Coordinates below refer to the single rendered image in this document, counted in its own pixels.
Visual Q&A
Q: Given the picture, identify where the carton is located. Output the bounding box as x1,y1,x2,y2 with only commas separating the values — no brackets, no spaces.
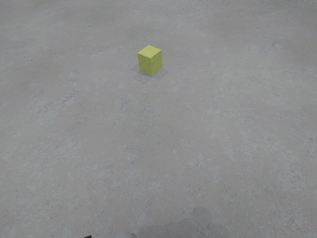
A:
137,45,162,76

